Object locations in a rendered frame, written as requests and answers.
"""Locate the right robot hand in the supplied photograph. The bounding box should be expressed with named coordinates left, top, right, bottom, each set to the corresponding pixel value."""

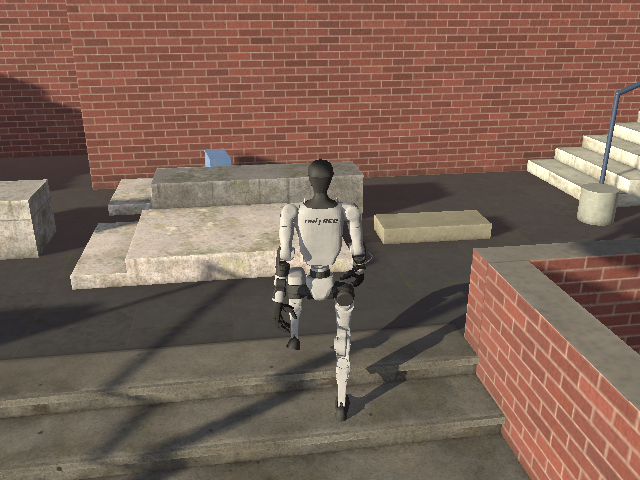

left=340, top=267, right=364, bottom=287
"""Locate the left robot upper arm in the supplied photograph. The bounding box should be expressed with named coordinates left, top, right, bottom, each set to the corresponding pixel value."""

left=279, top=202, right=300, bottom=261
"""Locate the right robot upper arm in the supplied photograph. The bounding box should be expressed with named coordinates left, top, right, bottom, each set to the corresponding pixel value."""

left=341, top=202, right=365, bottom=256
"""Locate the robot shin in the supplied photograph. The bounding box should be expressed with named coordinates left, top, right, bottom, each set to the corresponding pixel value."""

left=336, top=338, right=351, bottom=407
left=289, top=298, right=302, bottom=339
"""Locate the robot right forearm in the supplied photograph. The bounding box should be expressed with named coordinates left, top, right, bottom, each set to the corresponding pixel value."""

left=352, top=242, right=366, bottom=275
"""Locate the left robot hand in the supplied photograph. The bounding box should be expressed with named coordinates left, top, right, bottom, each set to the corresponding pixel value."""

left=272, top=301, right=297, bottom=333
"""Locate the robot left shin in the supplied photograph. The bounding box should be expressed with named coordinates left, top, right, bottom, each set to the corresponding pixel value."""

left=289, top=298, right=302, bottom=339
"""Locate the robot right shin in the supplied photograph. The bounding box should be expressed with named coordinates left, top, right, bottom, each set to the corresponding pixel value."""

left=336, top=338, right=351, bottom=407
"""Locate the robot left forearm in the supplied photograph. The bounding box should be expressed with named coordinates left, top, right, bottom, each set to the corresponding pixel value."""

left=272, top=246, right=290, bottom=303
